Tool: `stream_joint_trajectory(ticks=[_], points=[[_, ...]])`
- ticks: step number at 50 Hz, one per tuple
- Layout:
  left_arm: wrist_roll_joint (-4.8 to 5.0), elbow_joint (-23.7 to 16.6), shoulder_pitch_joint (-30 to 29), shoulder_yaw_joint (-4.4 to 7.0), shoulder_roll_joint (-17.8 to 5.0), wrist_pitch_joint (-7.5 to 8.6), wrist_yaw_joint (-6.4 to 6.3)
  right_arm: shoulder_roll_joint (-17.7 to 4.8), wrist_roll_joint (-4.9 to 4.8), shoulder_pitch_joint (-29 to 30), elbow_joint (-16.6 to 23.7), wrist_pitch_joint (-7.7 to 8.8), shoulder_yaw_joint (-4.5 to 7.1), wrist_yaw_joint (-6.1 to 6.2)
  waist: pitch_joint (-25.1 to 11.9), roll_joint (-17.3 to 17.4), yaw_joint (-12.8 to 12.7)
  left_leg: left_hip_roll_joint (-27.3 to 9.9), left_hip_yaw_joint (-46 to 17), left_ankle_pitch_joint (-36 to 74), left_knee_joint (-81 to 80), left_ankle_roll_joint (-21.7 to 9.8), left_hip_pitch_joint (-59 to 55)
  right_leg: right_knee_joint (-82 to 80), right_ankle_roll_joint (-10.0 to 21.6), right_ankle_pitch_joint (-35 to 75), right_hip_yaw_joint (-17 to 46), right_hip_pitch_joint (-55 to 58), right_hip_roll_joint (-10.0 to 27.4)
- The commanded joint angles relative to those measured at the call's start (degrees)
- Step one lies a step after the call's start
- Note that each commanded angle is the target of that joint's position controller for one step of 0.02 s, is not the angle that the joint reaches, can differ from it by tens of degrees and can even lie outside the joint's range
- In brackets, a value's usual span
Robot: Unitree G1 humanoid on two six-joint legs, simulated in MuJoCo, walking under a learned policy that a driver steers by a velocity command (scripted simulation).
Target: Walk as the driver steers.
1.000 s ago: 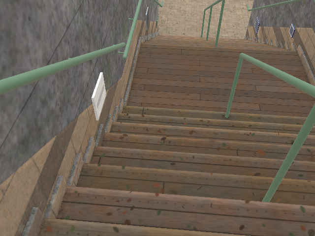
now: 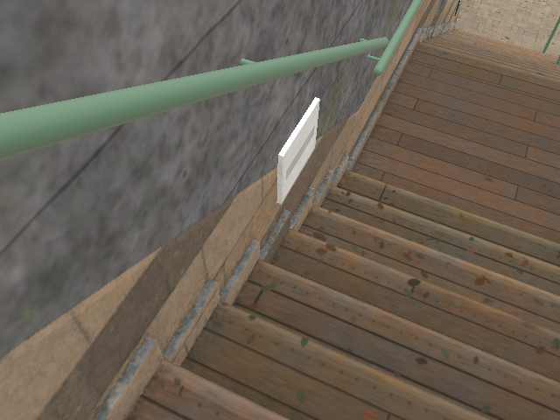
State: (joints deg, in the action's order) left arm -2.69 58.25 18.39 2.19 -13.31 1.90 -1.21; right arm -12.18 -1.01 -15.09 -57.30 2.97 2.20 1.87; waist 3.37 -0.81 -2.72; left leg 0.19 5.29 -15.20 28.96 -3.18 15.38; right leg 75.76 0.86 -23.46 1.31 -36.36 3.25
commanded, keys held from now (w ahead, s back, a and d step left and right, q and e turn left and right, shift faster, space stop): w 0.58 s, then w+e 0.20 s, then e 0.22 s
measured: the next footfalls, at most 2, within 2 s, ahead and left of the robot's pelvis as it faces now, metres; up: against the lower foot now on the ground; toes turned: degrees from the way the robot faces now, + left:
right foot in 0.28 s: +0.29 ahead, -0.15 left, -0.17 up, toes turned -2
left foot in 0.72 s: +0.47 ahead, +0.07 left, -0.17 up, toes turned -1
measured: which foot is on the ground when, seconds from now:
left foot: down 0.00-0.30, up 0.32-0.70, down 0.72-1.00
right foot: up 0.00-0.26, down 0.28-0.74, up 0.76-1.00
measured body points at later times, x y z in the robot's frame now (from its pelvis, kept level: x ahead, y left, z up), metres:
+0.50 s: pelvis +0.26 -0.08 -0.18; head +0.26 -0.09 +0.27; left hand +0.22 +0.16 -0.33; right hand +0.33 -0.32 -0.33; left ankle +0.34 +0.05 -0.76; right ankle +0.25 -0.15 -0.90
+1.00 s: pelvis +0.48 -0.07 -0.25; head +0.49 -0.09 +0.20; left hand +0.70 +0.15 -0.34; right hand +0.47 -0.29 -0.40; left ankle +0.43 +0.07 -0.90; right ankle +0.58 -0.20 -0.95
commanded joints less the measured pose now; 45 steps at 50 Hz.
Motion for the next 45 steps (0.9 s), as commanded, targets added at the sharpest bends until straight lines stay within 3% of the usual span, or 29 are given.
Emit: stream_joint_trajectory(ticks=[1, 2, 4, 6, 11, 12, 14, 15, 16, 18, 20, 21, 23, 25, 27, 30, 31, 32, 33, 34, 36, 37, 38, 39, 40, 41, 42, 44, 45], points=[[-0.23, -1.39, 6.63, -1.08, 3.03, -1.28, 0.97, -8.14, -0.94, -0.02, 1.59, 1.47, 1.52, 0.87, -5.19, 6.82, -3.93, -11.71, -5.04, 38.95, -7.39, -9.33, 12.79, -17.2, -2.38, 20.04, -4.78, 16.15, -2.55], [0.29, 0.27, 9.73, -0.87, 1.98, -1.5, 1.13, -8.7, -1.29, 1.36, 1.69, 1.67, 1.93, 0.6, -7.36, 10.16, -5.57, -12.35, -5.28, 34.67, -5.54, -8.63, 12.44, -14.33, -1.54, 25.35, -4.23, 18.29, -2.62], [0.92, -3.49, -1.56, 0.75, -2.88, -0.1, 2.01, -3.09, -1.6, -3.37, -1.06, 3.08, 1.47, 0.95, -2.8, 4.73, -1.71, -9.12, -6.64, 6.47, -1.74, -5.73, 8.22, -30.63, -0.32, 47.73, 2.1, 8.87, 1.48], [0.45, -5.8, -7.42, 0.33, -2.55, 0.99, 2.29, -4.44, -1.73, -1.06, -0.85, 4.1, 1.82, 1.26, -1.58, 5.01, -1.29, -8.32, -7.81, -4.98, -0.25, -4.36, 12.57, -37.02, 0.5, 59.54, 3.0, 16.08, 1.0], [2.04, -10.11, -16.56, 0.02, -3.99, 1.81, 2.24, -6.19, 2.74, -9.1, -2.04, 2.02, 2.11, 3.01, 5.37, 2.33, 7.57, -9.21, -11.77, -4.19, 15.79, -6.03, 0.6, -55.08, 0.4, 48.41, 3.84, 12.08, 3.27], [2.23, -8.87, -13.43, 0.35, -4.32, 2.31, 2.67, -6.26, 3.18, -10.4, -2.98, 0.66, 2.22, 3.37, 4.66, 1.42, 7.07, -9.8, -12.65, -0.42, 22.76, -7.01, 0.43, -55.96, 1.25, 45.39, 3.74, 15.79, 4.03], [1.73, -0.37, 7.74, 1.5, -6.17, 3.02, 3.18, -7.07, 2.82, -10.57, -3.26, -0.98, 2.39, 3.17, -1.47, -5.87, -1.08, -5.11, -7.09, 5.51, 45.46, -6.99, 4.94, -59.46, 1.95, 43.92, -3.37, 36.11, -0.09], [0.82, 3.07, 17.86, 2.83, -9.9, 2.82, 3.04, -6.3, 1.54, -13.98, -3.48, -1.13, 2.92, 2.57, -5.6, -18.28, -3.95, 3.4, -1.5, -15.4, 73.6, -4.38, 16.85, -50.18, 5.08, 61.92, -1.79, 49.07, 3.09], [0.9, 2.13, 18.43, 2.2, -10.68, 2.59, 4.06, -3.64, -0.58, -18.8, -1.97, -0.82, 2.7, 2.2, -13.48, -22.04, 0.08, 5.57, -2.88, -39.67, 95.55, -2.98, 39.68, -29.82, 8.94, 70.98, 8.43, 66.05, 11.73], [2.27, -0.35, 18.38, 2.52, -12.13, 0.71, 3.41, -5.08, -0.43, -9.19, 2.08, 0.33, 2.16, 1.98, -16.12, -13.5, -3.63, 3.39, -4.31, -29.19, 98.91, -3.45, 56.6, -41.51, 16.02, 42.39, 21.83, 62.25, 21.59], [1.8, -1.84, 8.09, 1.21, -8.21, 0.94, 1.11, -5.49, 2.81, 0.28, 4.17, -1.96, 1.89, 1.49, -0.77, -6.67, 0.67, -1.97, -6.13, -18.34, 87.13, -0.13, 50.87, -55.56, 18.48, 15.89, 29.43, 33.68, 22.2], [0.27, -2.3, 4.72, 0.78, -7.76, 1.75, 1.63, -4.76, 2.89, -0.75, 3.61, -3.27, 2.06, 1.06, 2.82, -4.54, 3.55, -4.02, -7.92, -13.65, 77.09, 0.22, 43.75, -55.58, 18.06, 10.22, 28.38, 22.13, 20.58], [-0.2, -1.58, 0.28, -0.58, -5.5, 3.89, 2.31, -3.82, 2.32, -0.75, 3.36, -4.17, 2.15, 1.02, 6.61, -1.3, 7.75, -3.85, -8.9, 1.39, 56.63, 1.38, 35.52, -53.6, 13.14, 16.31, 18.28, 9.52, 11.62], [2.23, -2.1, -3.91, -0.83, -6.11, 5.34, 1.57, -2.68, 3.17, 3.45, 5.11, -3.68, 1.78, 0.04, 5.04, -4.44, 8.48, -2.92, -3.88, 17.72, 28.36, 3.94, 16.86, -57.94, 10.47, 19.89, 9.69, 0.78, 5.66], [2.27, 0.17, -0.05, -0.15, -7.89, 4.16, 1.03, -0.64, 2.91, -3.25, 0.6, -5.24, 1.9, -0.93, -2.83, -8.96, 8.52, -2.95, -6.19, 23.71, 32.21, 4.02, 10.45, -54.63, 12.15, 25.98, 11.6, 8.56, 8.34], [2.19, -0.37, 5.19, -0.11, -6.98, 2.86, 1.56, -2.94, 2.04, 5.34, 2.86, -4.59, 2.65, -1.62, 2.2, -3.75, 3.95, -3.42, -3.39, 19.42, 22.85, 2.5, 15.33, -54.64, 13.18, 20.47, 12.62, 17.36, 8.49], [-4.33, 1.49, 9.36, -1.73, -0.33, 5.75, 3.13, 2.93, 10.89, 10.14, 7.5, -0.75, -1.53, -5.9, 10.23, 1.84, 0.31, -8.22, -16.27, 26.22, 27.66, 2.17, 32.86, -42.38, 14.25, 7.04, 15.94, 23.85, 10.8], [-3.48, 2.91, 13.94, -1.94, 1.16, 6.45, 2.55, 2.08, 11.71, 12.89, 7.92, 0.99, -1.02, -6.69, 4.17, 2.72, -2.46, -6.25, -14.81, 23.13, 22.22, 1.76, 46.42, -39.13, 16.66, 10.02, 18.49, 40.03, 11.31], [-2.37, 1.18, 14.8, -0.91, -2.08, 5.97, 3.22, -0.77, 11.17, 8.89, 8.52, 1.76, -0.18, -6.71, 0.13, 1.17, -0.87, -1.05, -2.09, 4.09, 28.63, 1.2, 33.5, -40.63, 19.26, 22.23, 17.59, 29.86, 11.03], [-1.77, -0.44, 12.54, -0.4, -3.25, 6.07, 3.31, -2.79, 9.53, 9.42, 8.94, 2.91, 0.16, -6.57, -0.84, -1.4, -0.71, -0.73, -1.24, -1.65, 31.25, 1.18, 21.78, -39.33, 18.46, 23.25, 17.14, 20.29, 9.13], [0.12, -6.37, -1.49, 2.29, -10.93, 6.59, 4.53, -7.45, 6.08, -2.81, 7.88, 3.9, 1.72, -5.38, -5.94, 1.15, 8.8, 5.07, 4.24, 2.59, 23.25, 0.35, -8.24, -23.47, 13.67, 51.62, 8.28, 4.18, -0.19], [-0.74, -8.51, -2.79, 3.4, -10.72, 7.36, 5.43, -11.8, 4.76, -10.38, 6.94, 4.69, 2.1, -4.86, -13.93, 10.82, 10.83, -2.52, -8.37, 17.22, 16.87, -8.05, -26.36, -4.62, 7.79, 38.8, 4.8, -6.42, -5.54], [-0.85, -9.8, -2.16, 2.01, -4.25, 8.04, 5.73, -10.19, 6.81, -24.4, 2.66, 5.51, 0.65, -5.75, -23.99, 21.14, 13.69, -20.85, -37.2, 27.36, 8.53, -25.61, -40.01, 19.44, 1.17, -18.55, 3.55, -22.1, -12.49], [2.31, -13.06, -9.79, 1.89, -3.47, 7.65, 5.29, -7.68, 8.8, -26.92, 1.43, 6.87, 0.35, -5.44, -10.76, 4.8, 15.31, -23.67, -45.04, 23.26, 2.73, -25.9, -28.27, 19.02, 2.91, -13.81, 9.95, -30.28, -10.76], [1.7, -15.59, -14.94, 1.78, -1.68, 6.46, 4.64, -8.42, 7.27, -18.87, 0.81, 7.21, 0.23, -5.14, -0.16, 4.13, 10.84, -24.78, -43.07, 10.29, 2.22, -22.69, -15.28, 15.08, 3.72, -7.6, 9.3, -35.73, -6.47], [0.06, -14.89, -12.6, 2.72, -4.25, 5.54, 3.54, -3.5, 5.8, -8.37, 3.64, 6.39, -1.4, -4.68, -3.2, 1.26, 6.55, -24.01, -35.82, 9.34, 4.86, -20.21, -5.75, 12.03, 3.6, -3.47, 6.87, -30.89, -2.48], [-2.96, -13.05, -8.58, 1.67, -1.41, 4.04, 3.07, 3.54, 5.5, -3.79, 4.49, 6.28, -3.84, -3.34, -4.54, -1.53, 3.44, -22.32, -28.23, 8.77, 8.53, -16.4, 6.06, 3.63, 4.01, 2.19, 7.13, -22.05, 1.31], [-5.68, -7.87, 4.51, 0.32, 2.36, 2.03, 3.53, 3.99, 5.9, 6.1, 8.66, 7.1, -4.34, -1.14, -4.55, 5.62, -2.42, -12.56, -11.91, -2.4, 9.55, -6.56, 28.01, -6.81, 3.8, 29.51, 6.53, -0.64, 3.08], [-4.87, -7.71, 4.15, 1.57, 0.47, 2.39, 3.51, 0.27, 6.01, 6.66, 8.94, 8.15, -3.45, -0.33, -4.58, 5.08, -2.22, -10.45, -6.16, -8.82, 11.66, -4.14, 34.33, -9.18, 2.28, 38.13, 2.1, 7.0, 1.21]])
